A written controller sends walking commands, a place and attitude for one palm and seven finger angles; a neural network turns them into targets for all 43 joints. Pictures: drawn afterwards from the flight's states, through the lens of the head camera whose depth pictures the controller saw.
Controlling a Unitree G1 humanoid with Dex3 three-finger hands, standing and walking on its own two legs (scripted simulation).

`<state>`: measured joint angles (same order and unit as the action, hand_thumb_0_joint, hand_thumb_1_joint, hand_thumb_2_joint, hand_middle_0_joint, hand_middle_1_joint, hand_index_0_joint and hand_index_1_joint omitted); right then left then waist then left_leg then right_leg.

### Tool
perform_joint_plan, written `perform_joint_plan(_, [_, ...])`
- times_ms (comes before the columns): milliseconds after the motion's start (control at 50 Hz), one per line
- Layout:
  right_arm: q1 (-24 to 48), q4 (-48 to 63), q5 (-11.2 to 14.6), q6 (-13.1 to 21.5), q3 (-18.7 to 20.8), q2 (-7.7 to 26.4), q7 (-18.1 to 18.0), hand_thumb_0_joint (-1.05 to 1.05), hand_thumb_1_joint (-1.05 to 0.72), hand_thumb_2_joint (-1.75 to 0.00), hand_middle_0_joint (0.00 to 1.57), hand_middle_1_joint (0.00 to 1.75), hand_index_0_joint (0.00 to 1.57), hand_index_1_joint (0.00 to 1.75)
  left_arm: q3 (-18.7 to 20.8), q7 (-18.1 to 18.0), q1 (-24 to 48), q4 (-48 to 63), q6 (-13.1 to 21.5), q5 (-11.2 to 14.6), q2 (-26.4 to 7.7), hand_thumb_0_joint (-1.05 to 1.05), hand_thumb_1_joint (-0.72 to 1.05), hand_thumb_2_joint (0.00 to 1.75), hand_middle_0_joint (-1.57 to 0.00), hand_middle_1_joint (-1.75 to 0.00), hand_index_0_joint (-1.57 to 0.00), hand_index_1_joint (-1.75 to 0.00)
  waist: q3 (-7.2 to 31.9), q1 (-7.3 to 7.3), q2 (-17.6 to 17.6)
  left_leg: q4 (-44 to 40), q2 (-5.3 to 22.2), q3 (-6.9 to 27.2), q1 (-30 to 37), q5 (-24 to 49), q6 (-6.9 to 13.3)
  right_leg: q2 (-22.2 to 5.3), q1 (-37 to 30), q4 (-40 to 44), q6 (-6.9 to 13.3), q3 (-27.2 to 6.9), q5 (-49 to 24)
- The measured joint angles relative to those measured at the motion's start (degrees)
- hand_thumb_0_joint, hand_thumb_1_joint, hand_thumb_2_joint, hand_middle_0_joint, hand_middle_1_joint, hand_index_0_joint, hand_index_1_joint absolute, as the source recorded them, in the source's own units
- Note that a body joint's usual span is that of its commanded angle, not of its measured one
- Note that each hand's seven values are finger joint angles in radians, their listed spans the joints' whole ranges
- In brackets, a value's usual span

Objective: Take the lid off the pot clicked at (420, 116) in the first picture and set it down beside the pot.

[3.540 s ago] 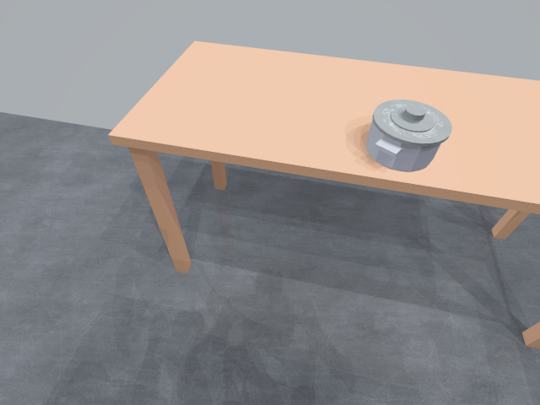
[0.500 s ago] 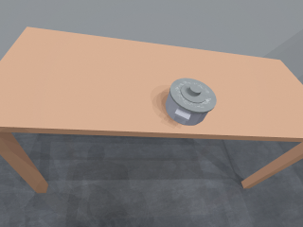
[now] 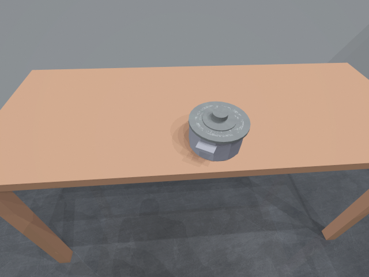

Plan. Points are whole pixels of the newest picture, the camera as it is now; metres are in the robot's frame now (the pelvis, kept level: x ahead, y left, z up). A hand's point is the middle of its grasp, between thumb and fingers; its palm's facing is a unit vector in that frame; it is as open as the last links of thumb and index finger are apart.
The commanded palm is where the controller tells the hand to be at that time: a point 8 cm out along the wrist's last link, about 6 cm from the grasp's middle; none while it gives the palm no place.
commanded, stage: look again from close up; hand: left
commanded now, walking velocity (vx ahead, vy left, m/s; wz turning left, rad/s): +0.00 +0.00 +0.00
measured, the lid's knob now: (220, 114) +0.52 -0.08 +0.08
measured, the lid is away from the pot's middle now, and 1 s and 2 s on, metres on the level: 0.00 0.00 0.00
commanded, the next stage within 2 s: shuffle to correct the standing spot in 1.74 s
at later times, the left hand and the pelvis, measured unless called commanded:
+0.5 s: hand out of the picture -0.01 +0.11 -0.17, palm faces +0.04 -0.99 -0.16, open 7.3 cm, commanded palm none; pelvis +0.00 -0.05 +0.01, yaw +1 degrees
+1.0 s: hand out of the picture -0.03 +0.13 -0.17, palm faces +0.04 -0.99 -0.16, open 7.3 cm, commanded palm none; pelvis -0.02 -0.04 +0.01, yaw +1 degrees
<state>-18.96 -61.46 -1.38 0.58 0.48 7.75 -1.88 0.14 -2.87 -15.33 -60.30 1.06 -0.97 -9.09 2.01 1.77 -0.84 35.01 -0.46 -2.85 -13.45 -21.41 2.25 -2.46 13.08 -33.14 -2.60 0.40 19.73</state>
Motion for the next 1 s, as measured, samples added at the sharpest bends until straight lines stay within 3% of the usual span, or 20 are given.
perform_joint_plan(160, [3.08,0.58,0.53,0.54,0.14,1.51,-0.17,0.02,-0.94,-0.9,0.2,0.3,0.2,0.3,-0.16,-0.02,-1.99,0.03,0.55,0.24,0.28,0.01,0.94,0.9,-0.19,-0.3,-0.2,-0.3,-2.03,-0.92,0.43,-3.77,0.79,0.41,2.35,1.49,-1.73,0.87,-1.36,1.57,1.72,0.45,-0.13])
perform_joint_plan(460, [4.69,-1.4,0.87,-0.2,0.14,0.99,-0.28,0.0,-0.93,-0.9,0.2,0.3,0.2,0.3,-0.85,0.62,-3.96,-1.2,0.33,0.2,1.44,0.01,0.91,0.9,-0.2,-0.3,-0.2,-0.3,-3.58,-1.96,1.6,-6.5,2.56,1.66,4.36,3.21,-3.8,2.69,-3.53,4.05,3.76,1.77,-1.35])
perform_joint_plan(1000, [1.24,-3.96,0.91,0.11,-0.47,-2.66,0.23,0.0,-0.91,-0.9,0.2,0.3,0.2,0.3,-0.41,0.94,-2.86,-1.25,-0.1,0.32,0.76,0.01,0.91,0.9,-0.19,-0.3,-0.2,-0.3,-4.56,-1.84,2.37,-7.8,1.95,1.44,3.57,6.24,-3.0,2.13,-3.01,5.97,3.12,1.55,-4.74])
